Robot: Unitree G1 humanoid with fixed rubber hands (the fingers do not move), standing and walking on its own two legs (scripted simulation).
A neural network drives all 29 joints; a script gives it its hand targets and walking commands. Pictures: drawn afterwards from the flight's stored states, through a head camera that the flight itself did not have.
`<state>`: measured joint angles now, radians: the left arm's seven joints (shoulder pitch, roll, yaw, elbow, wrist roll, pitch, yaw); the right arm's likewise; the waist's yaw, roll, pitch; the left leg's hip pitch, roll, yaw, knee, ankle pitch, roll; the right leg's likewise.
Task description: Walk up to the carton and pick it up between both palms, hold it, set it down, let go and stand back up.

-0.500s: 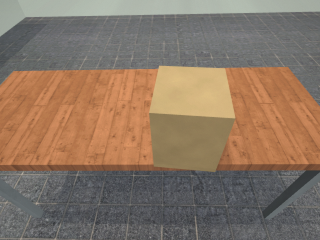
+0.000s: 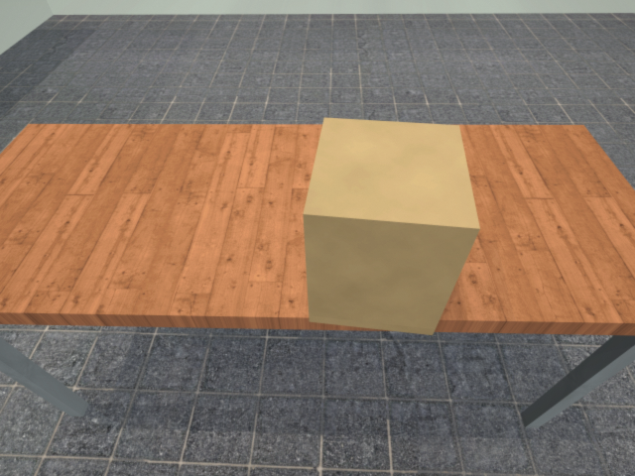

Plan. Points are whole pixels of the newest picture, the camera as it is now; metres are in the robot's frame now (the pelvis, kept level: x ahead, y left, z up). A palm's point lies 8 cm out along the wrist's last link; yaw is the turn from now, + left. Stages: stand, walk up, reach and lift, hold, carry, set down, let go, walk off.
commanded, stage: reach and lift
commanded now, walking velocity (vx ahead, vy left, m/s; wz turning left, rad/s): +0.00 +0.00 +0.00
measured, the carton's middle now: (379, 229) +0.48 -0.06 +0.03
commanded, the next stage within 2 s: none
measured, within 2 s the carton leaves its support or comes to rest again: neither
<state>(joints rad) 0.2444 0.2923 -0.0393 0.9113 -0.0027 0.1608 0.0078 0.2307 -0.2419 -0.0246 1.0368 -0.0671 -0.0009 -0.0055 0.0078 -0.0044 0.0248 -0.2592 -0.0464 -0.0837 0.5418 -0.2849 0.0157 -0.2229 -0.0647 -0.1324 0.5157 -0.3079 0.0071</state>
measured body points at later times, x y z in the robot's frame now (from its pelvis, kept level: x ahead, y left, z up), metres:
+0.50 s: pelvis -0.03 -0.05 -0.01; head +0.01 -0.03 +0.44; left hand +0.16 +0.24 -0.10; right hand +0.14 -0.27 -0.10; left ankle +0.00 +0.11 -0.74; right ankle -0.02 -0.13 -0.74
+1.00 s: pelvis -0.01 -0.01 +0.01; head -0.01 +0.01 +0.46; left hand +0.19 +0.22 -0.06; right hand +0.14 -0.24 -0.05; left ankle +0.00 +0.11 -0.74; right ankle -0.02 -0.13 -0.74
